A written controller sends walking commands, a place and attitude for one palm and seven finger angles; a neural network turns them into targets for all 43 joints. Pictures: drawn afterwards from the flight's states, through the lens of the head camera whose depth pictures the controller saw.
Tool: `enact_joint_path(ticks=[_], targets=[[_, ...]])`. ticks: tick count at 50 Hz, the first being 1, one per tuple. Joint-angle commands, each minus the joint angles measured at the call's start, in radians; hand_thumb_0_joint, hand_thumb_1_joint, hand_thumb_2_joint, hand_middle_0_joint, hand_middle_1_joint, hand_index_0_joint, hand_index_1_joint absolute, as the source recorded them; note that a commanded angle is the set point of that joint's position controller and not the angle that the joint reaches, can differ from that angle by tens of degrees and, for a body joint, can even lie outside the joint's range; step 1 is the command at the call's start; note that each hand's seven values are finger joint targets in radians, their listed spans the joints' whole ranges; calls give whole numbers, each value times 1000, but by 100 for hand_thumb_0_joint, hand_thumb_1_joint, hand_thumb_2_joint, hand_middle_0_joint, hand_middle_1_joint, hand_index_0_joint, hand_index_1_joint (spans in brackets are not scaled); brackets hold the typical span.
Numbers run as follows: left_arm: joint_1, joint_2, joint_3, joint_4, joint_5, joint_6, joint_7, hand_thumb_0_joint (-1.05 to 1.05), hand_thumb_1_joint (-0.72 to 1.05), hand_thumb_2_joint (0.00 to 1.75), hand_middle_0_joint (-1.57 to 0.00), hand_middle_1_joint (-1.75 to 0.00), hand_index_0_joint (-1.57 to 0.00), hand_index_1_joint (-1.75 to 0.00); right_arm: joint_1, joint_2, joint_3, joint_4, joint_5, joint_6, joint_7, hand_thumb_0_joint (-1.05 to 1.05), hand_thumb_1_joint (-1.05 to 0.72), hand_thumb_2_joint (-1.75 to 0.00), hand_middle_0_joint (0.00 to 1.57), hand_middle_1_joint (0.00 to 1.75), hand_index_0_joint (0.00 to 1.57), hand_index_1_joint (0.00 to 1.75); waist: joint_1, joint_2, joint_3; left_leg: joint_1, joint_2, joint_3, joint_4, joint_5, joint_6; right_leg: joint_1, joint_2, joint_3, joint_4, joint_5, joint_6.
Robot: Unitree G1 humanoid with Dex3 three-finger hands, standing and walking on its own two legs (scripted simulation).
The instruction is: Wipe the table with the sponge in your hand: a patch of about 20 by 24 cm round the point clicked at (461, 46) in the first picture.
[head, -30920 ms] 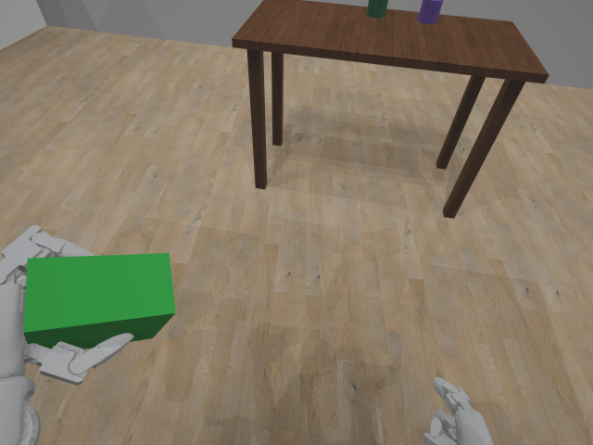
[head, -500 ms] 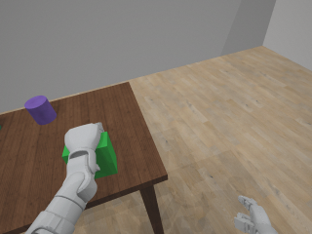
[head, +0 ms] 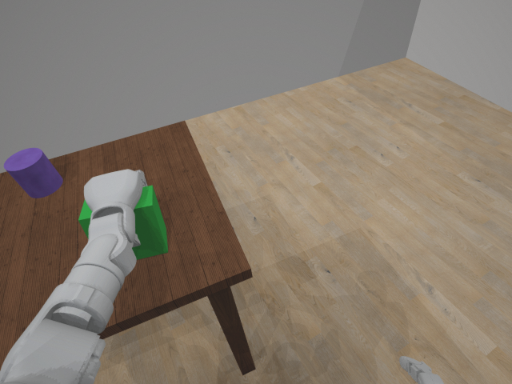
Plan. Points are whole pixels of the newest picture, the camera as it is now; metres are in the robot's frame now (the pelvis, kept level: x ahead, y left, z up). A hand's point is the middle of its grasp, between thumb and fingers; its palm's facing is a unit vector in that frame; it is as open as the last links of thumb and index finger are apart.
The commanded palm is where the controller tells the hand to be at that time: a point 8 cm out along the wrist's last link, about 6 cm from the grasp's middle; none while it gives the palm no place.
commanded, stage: wipe forward along the third lane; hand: left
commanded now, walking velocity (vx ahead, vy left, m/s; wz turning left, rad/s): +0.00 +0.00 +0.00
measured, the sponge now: (131, 233) +0.37 +0.27 +0.03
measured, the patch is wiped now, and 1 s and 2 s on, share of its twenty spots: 0.85 1.00 1.00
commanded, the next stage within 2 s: wipe back along the third lane in 0.78 s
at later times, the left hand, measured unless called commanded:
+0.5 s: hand (126, 191) +0.43 +0.28 +0.07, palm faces -0.10 +0.01 -0.99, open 10.4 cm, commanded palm +0.42 +0.29 +0.11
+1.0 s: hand (121, 178) +0.47 +0.31 +0.07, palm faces -0.10 +0.01 -1.00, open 10.4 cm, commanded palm +0.44 +0.30 +0.10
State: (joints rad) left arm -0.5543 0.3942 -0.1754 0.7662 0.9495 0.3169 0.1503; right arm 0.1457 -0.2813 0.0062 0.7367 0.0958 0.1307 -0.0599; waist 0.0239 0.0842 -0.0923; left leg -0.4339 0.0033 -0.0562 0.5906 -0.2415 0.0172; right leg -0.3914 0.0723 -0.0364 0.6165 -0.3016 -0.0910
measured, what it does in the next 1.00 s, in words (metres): stands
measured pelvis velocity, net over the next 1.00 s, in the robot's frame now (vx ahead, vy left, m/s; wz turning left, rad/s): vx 0.02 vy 0.02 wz -0.03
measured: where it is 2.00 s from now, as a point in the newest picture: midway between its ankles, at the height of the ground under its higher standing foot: outside the picture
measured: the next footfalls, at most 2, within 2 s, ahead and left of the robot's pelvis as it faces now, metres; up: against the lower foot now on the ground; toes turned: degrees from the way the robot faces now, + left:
none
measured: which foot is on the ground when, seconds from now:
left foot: down 0.00-1.00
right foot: down 0.00-1.00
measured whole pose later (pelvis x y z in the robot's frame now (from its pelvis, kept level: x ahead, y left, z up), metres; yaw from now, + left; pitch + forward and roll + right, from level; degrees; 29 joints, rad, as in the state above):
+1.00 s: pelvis +0.02 +0.02 +0.00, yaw -2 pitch +12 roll -1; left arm -0.79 0.54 -0.04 1.07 1.01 0.20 0.17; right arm 0.25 -0.29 -0.01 0.72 0.08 0.15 -0.01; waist -0.06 0.07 -0.13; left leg -0.58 0.02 -0.04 0.65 -0.28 0.01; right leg -0.52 0.09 -0.01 0.60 -0.30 -0.06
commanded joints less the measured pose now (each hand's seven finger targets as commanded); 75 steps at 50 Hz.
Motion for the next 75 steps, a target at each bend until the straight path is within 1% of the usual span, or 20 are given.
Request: enact_joint_path(ticks=[1, 6, 12, 16, 18, 23, 31, 35, 41, 44, 45, 49, 54, 57, 59, 64, 66, 73, 74, 75], targets=[[-291, 222, 82, 12, 26, -22, 42, 0, 10, 130, -120, -160, -120, -160, -91, -118, -40, -138, -6, -40, 2, 0, -90, -90, 20, 30, 20, 30, -36, -180, -130, -35, -45, 51, -36, -70, 39, 67, -61, 151, -193, -12, 65], [-336, 278, 109, 70, 30, -49, 47, 0, 10, 130, -120, -160, -120, -160, -53, -129, -45, -125, -6, -39, 6, 0, -90, -90, 20, 30, 20, 30, -51, -190, -134, -81, -40, 51, -21, -62, 43, 79, -64, 164, -183, 43, 70], [-386, 359, 141, 118, 46, -69, 45, 0, 10, 130, -120, -160, -120, -160, -15, -140, -47, -112, -6, -37, 13, 0, -90, -90, 20, 30, 20, 30, -63, -152, -171, -116, -34, 53, -1, -47, 45, 104, -72, 188, -176, 104, 71], [-364, 353, 145, 138, 53, -82, 40, 0, 10, 130, -120, -160, -120, -160, 9, -141, -52, -116, -7, -33, 24, 0, -90, -90, 20, 30, 20, 30, -64, -147, -202, -116, -33, 55, 5, -8, 48, 126, -69, 178, -153, 218, 71], [-372, 388, 166, 144, 56, -87, 42, 0, 10, 130, -120, -160, -120, -160, 15, -146, -51, -114, -6, -27, 25, 0, -90, -90, 20, 30, 20, 30, -67, -146, -214, -126, -32, 56, 10, -4, 47, 136, -70, 182, -150, 238, 72], [-407, 377, 155, 159, 54, -96, 46, 0, 10, 130, -120, -160, -120, -160, 31, -149, -53, -114, -7, -26, 29, 0, -90, -90, 20, 30, 20, 30, -85, -162, -211, -122, -29, 58, 15, 8, 52, 117, -65, 164, -143, 280, 77], [-440, 441, 187, 216, 74, -91, 50, 0, 10, 130, -120, -160, -120, -160, 59, -154, -52, -109, -8, -19, 33, 0, -90, -90, 20, 30, 20, 30, -89, -146, -238, -137, -32, 61, 21, 17, 52, 117, -59, 147, -131, 283, 77], [-510, 438, 167, 217, 86, -94, 46, 0, 10, 130, -120, -160, -120, -160, 73, -154, -51, -107, -10, -18, 34, 0, -90, -90, 20, 30, 20, 30, -108, -116, -249, -119, -28, 63, 26, 34, 55, 96, -57, 136, -123, 297, 75], [-520, 463, 186, 253, 100, -94, 49, 0, 10, 130, -120, -160, -120, -160, 98, -156, -52, -106, -15, -13, 36, 0, -90, -90, 20, 30, 20, 30, -105, -98, -272, -115, -29, 64, 33, 47, 53, 82, -50, 119, -117, 296, 71], [-578, 405, 139, 251, 96, -93, 47, 0, 10, 130, -120, -160, -120, -160, 102, -149, -52, -106, -14, -16, 37, 0, -90, -90, 20, 30, 20, 30, -122, -101, -269, -105, -24, 60, 25, 49, 52, 56, -46, 103, -117, 280, 68], [-513, 418, 167, 271, 98, -93, 52, 0, 10, 130, -120, -160, -120, -160, 114, -153, -58, -104, -17, -14, 38, 0, -90, -90, 20, 30, 20, 30, -105, -118, -288, -95, -25, 61, 27, 56, 52, 69, -44, 102, -113, 280, 69], [-402, 354, 164, 224, 65, -101, 52, 0, 10, 130, -120, -160, -120, -160, 95, -144, -62, -123, -15, -5, 46, 0, -90, -90, 20, 30, 20, 30, -73, -120, -330, -70, -29, 66, 15, 115, 48, 136, -43, 98, -111, 375, 61], [-320, 271, 136, 188, 31, -73, 75, 0, 10, 130, -120, -160, -120, -160, 45, -139, -63, -127, -8, 3, 51, 0, -90, -90, 20, 30, 20, 30, -58, -152, -243, -33, -26, 63, -29, 84, 48, 108, -36, 74, -141, 281, 59], [-305, 198, 79, 172, 32, -36, 82, 0, 10, 130, -120, -160, -120, -160, 19, -132, -59, -127, -3, 8, 54, 0, -90, -90, 20, 30, 20, 30, -53, -124, -200, 12, -22, 57, -55, 79, 46, 67, -31, 52, -152, 214, 51], [-274, 156, 61, 140, 25, -13, 83, 0, 10, 130, -120, -160, -120, -160, -4, -128, -61, -132, -2, 13, 58, 0, -90, -90, 20, 30, 20, 30, -41, -100, -210, 52, -20, 45, -67, 103, 42, 61, -25, 41, -150, 201, 41], [-202, 54, 8, 46, -2, 51, 80, 0, 10, 130, -120, -160, -120, -160, -61, -120, -60, -149, -2, 27, 65, 0, -90, -90, 20, 30, 20, 30, -22, -111, -228, 130, -7, 26, -88, 173, 30, 70, -18, 19, -147, 220, 28], [-166, -1, -26, 5, -16, 86, 77, 0, 10, 130, -120, -160, -120, -160, -88, -110, -55, -161, 0, 36, 70, 0, -90, -90, 20, 30, 20, 30, -15, -109, -202, 156, -3, 17, -95, 188, 25, 60, -16, 4, -149, 214, 24], [-53, -44, -54, -170, -40, 201, 50, 0, 10, 130, -120, -160, -120, -160, -175, -104, -40, -200, 0, 69, 78, 0, -90, -90, 20, 30, 20, 30, 7, -124, -219, 222, 0, 3, -102, 306, 13, 125, -20, -8, -146, 302, 18], [-58, -38, -53, -206, -39, 211, 45, 0, 10, 130, -120, -160, -120, -160, -189, -108, -39, -205, 1, 74, 82, 0, -90, -90, 20, 30, 20, 30, 6, -85, -226, 235, 3, 2, -101, 334, 7, 128, -22, -6, -137, 309, 16], [-28, -65, -75, -235, -38, 220, 41, 0, 10, 130, -120, -160, -120, -160, -193, -101, -37, -210, 0, 75, 86, 0, -90, -90, 20, 30, 20, 30, 6, -90, -223, 250, 2, -5, -93, 367, 5, 128, -21, -11, -131, 322, 16]])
